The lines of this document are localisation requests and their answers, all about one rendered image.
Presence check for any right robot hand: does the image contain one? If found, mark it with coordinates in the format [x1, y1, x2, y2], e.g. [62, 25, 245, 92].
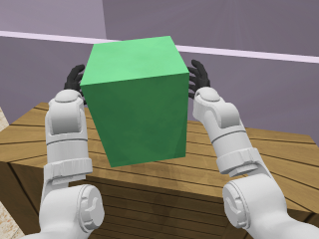
[187, 59, 211, 100]

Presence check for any robot right forearm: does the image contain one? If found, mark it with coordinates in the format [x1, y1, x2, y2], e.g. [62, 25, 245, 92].
[192, 87, 287, 211]

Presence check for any pedestal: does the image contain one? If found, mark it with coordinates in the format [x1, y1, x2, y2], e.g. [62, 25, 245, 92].
[0, 102, 319, 239]

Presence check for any right robot upper arm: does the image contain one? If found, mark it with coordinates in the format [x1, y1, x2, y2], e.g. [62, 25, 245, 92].
[222, 173, 319, 239]

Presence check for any carton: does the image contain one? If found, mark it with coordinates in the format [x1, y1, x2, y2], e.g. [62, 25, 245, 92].
[80, 36, 189, 167]

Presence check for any left robot upper arm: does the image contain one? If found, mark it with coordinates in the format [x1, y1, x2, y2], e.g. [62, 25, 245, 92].
[19, 184, 105, 239]

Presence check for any robot left forearm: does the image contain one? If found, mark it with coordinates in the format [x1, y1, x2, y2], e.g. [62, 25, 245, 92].
[39, 89, 93, 229]

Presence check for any left robot hand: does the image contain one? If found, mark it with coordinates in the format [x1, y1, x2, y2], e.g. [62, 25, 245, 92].
[64, 64, 87, 105]

